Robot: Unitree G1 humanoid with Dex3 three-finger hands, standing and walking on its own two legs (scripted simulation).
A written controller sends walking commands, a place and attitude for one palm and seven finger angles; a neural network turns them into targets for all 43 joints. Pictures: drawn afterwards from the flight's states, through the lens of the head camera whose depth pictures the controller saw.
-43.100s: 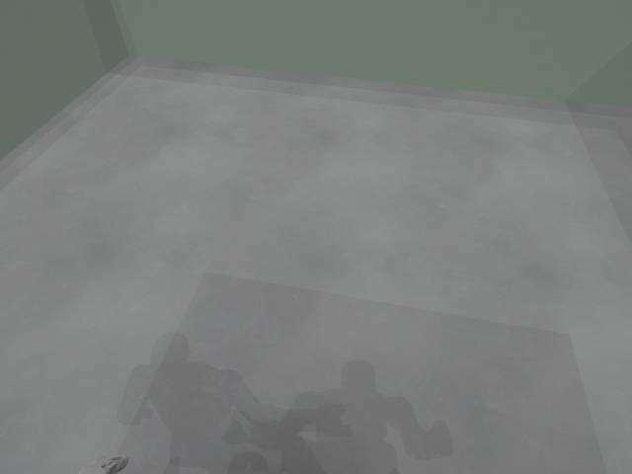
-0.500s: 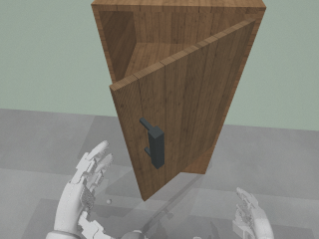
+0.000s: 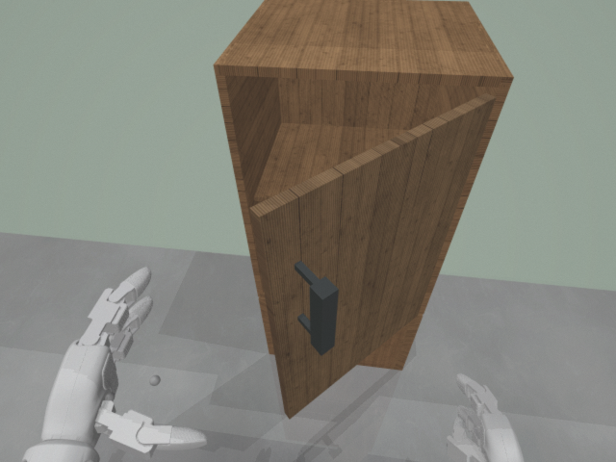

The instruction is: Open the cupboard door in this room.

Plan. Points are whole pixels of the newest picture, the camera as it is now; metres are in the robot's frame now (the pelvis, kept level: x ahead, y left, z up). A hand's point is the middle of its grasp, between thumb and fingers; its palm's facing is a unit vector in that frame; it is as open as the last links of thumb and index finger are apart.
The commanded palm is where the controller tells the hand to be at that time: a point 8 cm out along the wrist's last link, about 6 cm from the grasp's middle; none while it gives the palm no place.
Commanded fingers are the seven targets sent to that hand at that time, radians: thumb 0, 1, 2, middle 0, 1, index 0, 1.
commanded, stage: draw the hand back to the body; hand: left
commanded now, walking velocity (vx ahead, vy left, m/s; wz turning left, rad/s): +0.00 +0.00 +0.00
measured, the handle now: (312, 308) +0.31 +0.03 +0.06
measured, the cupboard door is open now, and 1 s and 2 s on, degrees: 45 45 45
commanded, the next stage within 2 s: step back with the hand held close in 0.94 s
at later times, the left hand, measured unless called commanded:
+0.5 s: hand (64, 321) +0.20 +0.25 +0.18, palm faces +0.40 -0.83 -0.39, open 9.8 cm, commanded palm +0.15 +0.30 +0.20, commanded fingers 0.00 0.83 0.87 -0.20 -0.30 -0.20 -0.30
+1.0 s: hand (62, 316) +0.20 +0.25 +0.19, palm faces +0.44 -0.81 -0.39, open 7.4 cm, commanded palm +0.15 +0.29 +0.20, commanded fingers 0.00 0.90 0.90 -0.20 -0.30 -0.20 -0.30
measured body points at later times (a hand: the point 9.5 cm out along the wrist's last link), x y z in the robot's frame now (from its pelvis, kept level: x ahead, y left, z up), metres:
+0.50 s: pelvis +0.01 +0.01 +0.03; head -0.01 -0.01 +0.48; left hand +0.17 +0.29 +0.20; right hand +0.21 -0.21 -0.04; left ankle +0.00 +0.10 -0.71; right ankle -0.01 -0.11 -0.71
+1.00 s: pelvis +0.01 -0.01 +0.04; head -0.01 -0.03 +0.49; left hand +0.17 +0.29 +0.21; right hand +0.19 -0.23 -0.05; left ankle +0.00 +0.10 -0.71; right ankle -0.01 -0.11 -0.71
